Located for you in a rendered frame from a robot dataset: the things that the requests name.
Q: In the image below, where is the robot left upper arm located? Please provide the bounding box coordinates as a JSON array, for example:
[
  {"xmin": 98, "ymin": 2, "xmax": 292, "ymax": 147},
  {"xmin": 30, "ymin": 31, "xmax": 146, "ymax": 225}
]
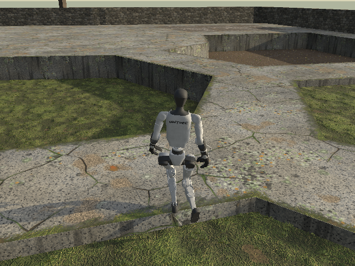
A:
[{"xmin": 151, "ymin": 111, "xmax": 168, "ymax": 141}]

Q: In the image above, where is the left robot foot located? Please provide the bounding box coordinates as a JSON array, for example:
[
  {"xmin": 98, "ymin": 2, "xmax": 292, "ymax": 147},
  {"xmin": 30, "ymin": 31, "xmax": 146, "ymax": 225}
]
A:
[{"xmin": 171, "ymin": 200, "xmax": 179, "ymax": 213}]

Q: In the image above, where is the robot right upper arm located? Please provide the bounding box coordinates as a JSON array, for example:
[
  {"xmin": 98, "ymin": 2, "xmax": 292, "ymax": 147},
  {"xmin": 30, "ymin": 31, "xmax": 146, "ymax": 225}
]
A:
[{"xmin": 191, "ymin": 113, "xmax": 204, "ymax": 145}]

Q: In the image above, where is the left robot forearm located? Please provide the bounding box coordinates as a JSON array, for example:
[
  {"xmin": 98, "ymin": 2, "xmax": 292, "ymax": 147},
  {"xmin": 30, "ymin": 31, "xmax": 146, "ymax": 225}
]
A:
[{"xmin": 149, "ymin": 132, "xmax": 158, "ymax": 149}]

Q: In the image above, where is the robot foot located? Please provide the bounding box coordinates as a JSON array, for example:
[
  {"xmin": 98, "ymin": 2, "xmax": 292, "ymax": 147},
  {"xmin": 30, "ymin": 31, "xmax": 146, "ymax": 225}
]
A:
[
  {"xmin": 171, "ymin": 200, "xmax": 179, "ymax": 213},
  {"xmin": 190, "ymin": 208, "xmax": 200, "ymax": 223}
]

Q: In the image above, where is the right robot forearm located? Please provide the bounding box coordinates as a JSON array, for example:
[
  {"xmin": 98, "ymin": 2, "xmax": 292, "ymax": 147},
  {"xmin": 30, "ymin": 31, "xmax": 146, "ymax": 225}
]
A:
[{"xmin": 198, "ymin": 137, "xmax": 209, "ymax": 159}]

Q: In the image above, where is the robot right hand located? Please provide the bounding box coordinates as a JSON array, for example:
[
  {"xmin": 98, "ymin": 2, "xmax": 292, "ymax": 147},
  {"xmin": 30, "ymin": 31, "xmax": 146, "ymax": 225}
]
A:
[{"xmin": 196, "ymin": 156, "xmax": 209, "ymax": 168}]

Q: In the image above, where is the robot left hand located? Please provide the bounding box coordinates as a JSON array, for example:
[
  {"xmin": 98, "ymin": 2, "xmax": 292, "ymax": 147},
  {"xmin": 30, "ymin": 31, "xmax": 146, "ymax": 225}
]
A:
[{"xmin": 149, "ymin": 146, "xmax": 162, "ymax": 155}]

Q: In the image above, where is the right robot foot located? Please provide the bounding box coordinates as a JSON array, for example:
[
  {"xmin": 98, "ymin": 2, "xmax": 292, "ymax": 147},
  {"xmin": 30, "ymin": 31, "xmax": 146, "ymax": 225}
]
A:
[{"xmin": 190, "ymin": 208, "xmax": 200, "ymax": 223}]

